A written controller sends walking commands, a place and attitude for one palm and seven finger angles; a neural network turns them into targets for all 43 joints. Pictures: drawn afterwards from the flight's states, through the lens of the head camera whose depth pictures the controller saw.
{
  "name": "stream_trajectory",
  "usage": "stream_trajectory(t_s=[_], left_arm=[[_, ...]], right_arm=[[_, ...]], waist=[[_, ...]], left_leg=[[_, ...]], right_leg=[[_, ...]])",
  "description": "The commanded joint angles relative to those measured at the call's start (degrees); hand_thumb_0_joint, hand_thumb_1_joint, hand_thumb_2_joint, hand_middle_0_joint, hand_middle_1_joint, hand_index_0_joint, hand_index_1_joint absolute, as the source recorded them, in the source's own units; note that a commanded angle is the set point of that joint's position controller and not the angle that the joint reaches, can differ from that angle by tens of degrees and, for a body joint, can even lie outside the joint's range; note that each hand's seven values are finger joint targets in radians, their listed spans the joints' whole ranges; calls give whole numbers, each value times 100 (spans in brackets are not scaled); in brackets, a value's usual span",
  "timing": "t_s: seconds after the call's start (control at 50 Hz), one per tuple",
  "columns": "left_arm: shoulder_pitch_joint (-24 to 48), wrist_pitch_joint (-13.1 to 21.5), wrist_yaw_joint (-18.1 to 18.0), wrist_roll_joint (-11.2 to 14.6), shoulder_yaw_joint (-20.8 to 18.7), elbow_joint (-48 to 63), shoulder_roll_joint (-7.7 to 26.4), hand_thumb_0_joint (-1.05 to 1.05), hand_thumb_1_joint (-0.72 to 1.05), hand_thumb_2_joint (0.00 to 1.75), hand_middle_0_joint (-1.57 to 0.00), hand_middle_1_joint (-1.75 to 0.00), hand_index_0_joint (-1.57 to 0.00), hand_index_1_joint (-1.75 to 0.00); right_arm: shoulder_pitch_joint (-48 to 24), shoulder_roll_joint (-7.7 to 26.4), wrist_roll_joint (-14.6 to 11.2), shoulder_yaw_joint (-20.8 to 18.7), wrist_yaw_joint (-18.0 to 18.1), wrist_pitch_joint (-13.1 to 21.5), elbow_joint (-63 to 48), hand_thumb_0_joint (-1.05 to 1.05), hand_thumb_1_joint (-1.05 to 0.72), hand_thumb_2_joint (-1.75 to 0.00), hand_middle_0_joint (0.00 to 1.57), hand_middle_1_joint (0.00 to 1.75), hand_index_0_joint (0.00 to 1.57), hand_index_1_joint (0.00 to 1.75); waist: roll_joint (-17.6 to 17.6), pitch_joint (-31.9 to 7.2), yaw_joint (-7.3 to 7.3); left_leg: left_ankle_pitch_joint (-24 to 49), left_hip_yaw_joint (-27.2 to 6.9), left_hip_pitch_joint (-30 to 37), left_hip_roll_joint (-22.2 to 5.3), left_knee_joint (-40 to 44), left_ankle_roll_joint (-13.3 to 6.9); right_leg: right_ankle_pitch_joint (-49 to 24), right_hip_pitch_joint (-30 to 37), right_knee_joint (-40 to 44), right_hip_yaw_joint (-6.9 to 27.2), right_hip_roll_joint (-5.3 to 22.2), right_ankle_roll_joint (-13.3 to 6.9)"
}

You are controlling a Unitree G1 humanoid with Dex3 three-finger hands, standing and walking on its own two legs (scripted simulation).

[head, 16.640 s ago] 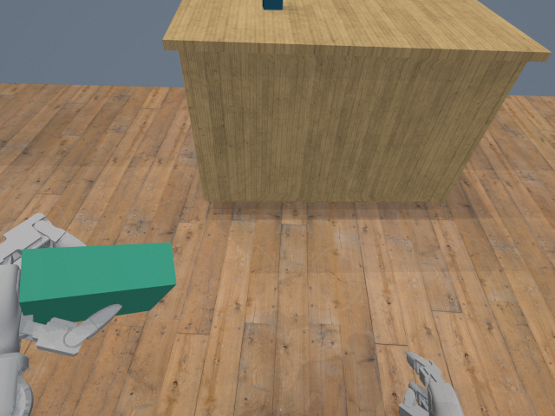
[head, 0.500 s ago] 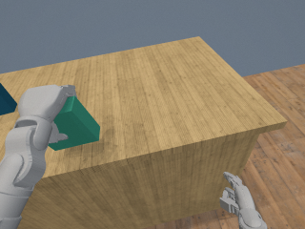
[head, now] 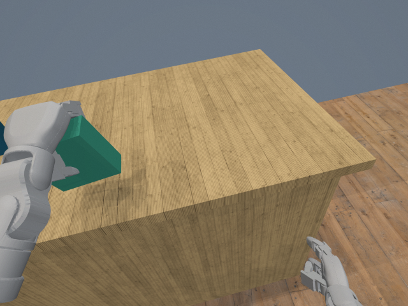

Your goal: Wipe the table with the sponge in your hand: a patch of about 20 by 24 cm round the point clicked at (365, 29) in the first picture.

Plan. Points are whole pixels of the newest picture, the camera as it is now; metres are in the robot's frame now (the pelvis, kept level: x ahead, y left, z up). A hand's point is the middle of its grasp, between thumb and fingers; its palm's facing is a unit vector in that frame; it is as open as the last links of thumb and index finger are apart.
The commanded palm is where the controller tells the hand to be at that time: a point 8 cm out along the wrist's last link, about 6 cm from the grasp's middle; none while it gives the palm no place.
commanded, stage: move the sponge above the wiping area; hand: left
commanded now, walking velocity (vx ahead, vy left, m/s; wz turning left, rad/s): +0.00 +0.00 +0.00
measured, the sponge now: (79, 162) +0.29 +0.30 +0.16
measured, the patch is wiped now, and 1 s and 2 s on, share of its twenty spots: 0.20 0.20 0.20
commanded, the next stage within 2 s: lower the sponge onto the table in 1.38 s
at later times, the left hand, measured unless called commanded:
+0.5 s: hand (33, 144) +0.27 +0.34 +0.23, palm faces +0.28 +0.00 -0.96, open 9.5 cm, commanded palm +0.22 +0.31 +0.27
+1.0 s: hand (43, 145) +0.27 +0.33 +0.22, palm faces +0.25 -0.03 -0.97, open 9.5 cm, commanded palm +0.23 +0.31 +0.27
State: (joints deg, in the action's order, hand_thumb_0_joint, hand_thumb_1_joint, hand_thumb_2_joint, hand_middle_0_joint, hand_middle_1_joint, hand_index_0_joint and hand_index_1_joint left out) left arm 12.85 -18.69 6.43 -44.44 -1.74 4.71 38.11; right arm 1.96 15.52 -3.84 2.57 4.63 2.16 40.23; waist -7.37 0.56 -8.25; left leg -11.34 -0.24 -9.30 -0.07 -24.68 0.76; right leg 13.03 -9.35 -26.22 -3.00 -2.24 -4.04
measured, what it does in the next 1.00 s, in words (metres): stands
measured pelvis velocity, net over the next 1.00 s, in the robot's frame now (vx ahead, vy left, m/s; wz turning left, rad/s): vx -0.01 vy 0.01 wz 0.01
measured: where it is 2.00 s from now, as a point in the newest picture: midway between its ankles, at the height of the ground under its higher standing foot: outside the picture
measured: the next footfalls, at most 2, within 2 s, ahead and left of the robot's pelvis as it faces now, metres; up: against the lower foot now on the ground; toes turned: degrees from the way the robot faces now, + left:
none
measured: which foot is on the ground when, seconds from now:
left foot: down 0.00-1.00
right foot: down 0.00-1.00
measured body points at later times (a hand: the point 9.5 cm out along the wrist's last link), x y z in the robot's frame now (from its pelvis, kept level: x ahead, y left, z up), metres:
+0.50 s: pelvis -0.01 +0.02 +0.00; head -0.02 -0.04 +0.45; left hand +0.25 +0.34 +0.28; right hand +0.26 -0.16 -0.08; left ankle +0.03 +0.13 -0.74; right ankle +0.02 -0.07 -0.74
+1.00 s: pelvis -0.01 +0.01 +0.00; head -0.02 -0.04 +0.45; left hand +0.26 +0.33 +0.28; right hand +0.26 -0.16 -0.08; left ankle +0.03 +0.13 -0.74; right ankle +0.02 -0.07 -0.74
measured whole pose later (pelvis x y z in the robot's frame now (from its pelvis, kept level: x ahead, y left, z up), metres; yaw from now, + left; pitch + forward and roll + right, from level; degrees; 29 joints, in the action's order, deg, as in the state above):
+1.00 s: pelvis -0.01 +0.01 +0.00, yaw +0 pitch -3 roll +0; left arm 13.9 -29.6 9.0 -46.5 -1.7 6.6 36.2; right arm 0.2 15.2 -5.1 4.2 3.4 -0.6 37.8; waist -7.7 -0.7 -8.1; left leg -9.7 -0.2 -10.3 1.0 -23.1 -0.4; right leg 11.5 -10.1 -24.5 -2.9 -1.2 -2.8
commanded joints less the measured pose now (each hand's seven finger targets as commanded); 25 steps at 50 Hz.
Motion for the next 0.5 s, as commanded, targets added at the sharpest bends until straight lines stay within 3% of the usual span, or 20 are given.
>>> stream_trajectory(t_s=[0.0,0.02,0.04,0.1,0.14,0.2,0.22,0.24,0.26,0.3,0.34,0.36,0.42,0.44,0.48], left_arm=[[1454,-551,-32,-228,-928,103,1495,0,10,130,-120,-160,-120,-160],[1332,-616,86,-248,-900,118,1517,0,10,130,-120,-160,-120,-160],[1279,-677,226,-241,-708,251,1283,0,10,130,-120,-160,-120,-160],[1211,-600,524,-264,-265,783,991,0,10,130,-120,-160,-120,-160],[1352,-433,622,-359,-508,1335,1388,0,10,130,-120,-160,-120,-160],[1766,17,539,-551,-812,2055,1817,0,10,130,-120,-160,-120,-160],[1761,165,403,-559,-1102,2262,2057,0,10,130,-120,-160,-120,-160],[1858,268,236,-565,-1579,2474,2501,0,10,130,-120,-160,-120,-160],[1755,321,69,-509,-1559,2266,2302,0,10,130,-120,-160,-120,-160],[1550,269,-175,-225,-1675,1576,2037,0,10,130,-120,-160,-120,-160],[1774,0,-355,-129,-1668,1339,1963,0,10,130,-120,-160,-120,-160],[1872,-167,-421,-121,-1444,1043,1736,0,10,130,-120,-160,-120,-160],[1596,-470,-217,-184,-1045,610,1471,0,10,130,-120,-160,-120,-160],[1523,-585,-90,-183,-854,551,1250,0,10,130,-120,-160,-120,-160],[1437,-670,128,-196,-336,591,795,0,10,130,-120,-160,-120,-160]], right_arm=[[-1305,644,-23,-156,26,145,-1097,0,-90,-90,20,30,20,30],[-1314,655,-46,-149,17,111,-1143,0,-90,-90,20,30,20,30],[-1535,584,-102,-94,25,142,-1266,0,-90,-90,20,30,20,30],[-1404,561,-92,-95,4,163,-1383,0,-90,-90,20,30,20,30],[-1562,501,-91,-62,32,267,-1479,0,-90,-90,20,30,20,30],[-1276,470,73,-68,78,342,-1441,0,-90,-90,20,30,20,30],[-1246,427,106,-68,94,382,-1423,0,-90,-90,20,30,20,30],[-1351,422,106,-49,133,468,-1410,0,-90,-90,20,30,20,30],[-1169,383,174,-61,153,463,-1343,0,-90,-90,20,30,20,30],[-1117,409,112,-91,105,403,-1130,0,-90,-90,20,30,20,30],[-1402,448,0,-116,65,362,-1086,0,-90,-90,20,30,20,30],[-1309,501,36,-149,40,312,-1020,0,-90,-90,20,30,20,30],[-1353,572,-15,-115,12,164,-1041,0,-90,-90,20,30,20,30],[-1579,518,-90,-49,27,186,-1152,0,-90,-90,20,30,20,30],[-1454,519,-106,-67,9,149,-1205,0,-90,-90,20,30,20,30]], waist=[[664,-1056,22],[650,-1118,29],[461,-1121,69],[494,-1498,153],[507,-1714,150],[301,-1864,83],[235,-1811,20],[107,-1887,-64],[69,-1840,-84],[176,-1319,-77],[11,-1100,-143],[0,-1122,-122],[333,-928,-30],[364,-817,-9],[474,-994,99]], left_leg=[[810,-64,-36,158,183,-151],[767,-77,-68,168,175,-164],[736,-74,-32,180,153,-173],[799,-132,117,167,86,-242],[858,-175,268,171,-5,-293],[1131,-224,494,221,45,-334],[1214,-239,557,213,47,-323],[1222,-315,613,211,57,-302],[1290,-247,524,216,92,-282],[1170,-301,392,151,203,-166],[980,-346,354,140,279,-110],[902,-266,244,98,298,-83],[709,-228,95,108,424,-82],[572,-232,66,130,429,-104],[481,-203,83,90,428,-124]], right_leg=[[-650,288,625,717,404,105],[-645,303,594,679,407,128],[-614,258,589,759,386,92],[-827,336,432,526,412,142],[-878,370,371,701,375,112],[-905,376,367,518,354,87],[-901,347,389,574,348,61],[-857,406,395,838,280,-52],[-861,489,384,642,327,-49],[-740,327,556,600,311,-38],[-429,209,660,846,238,-107],[-378,247,642,678,326,-62],[-300,160,709,526,297,27],[-154,53,733,640,259,-16],[-249,79,656,387,321,69]])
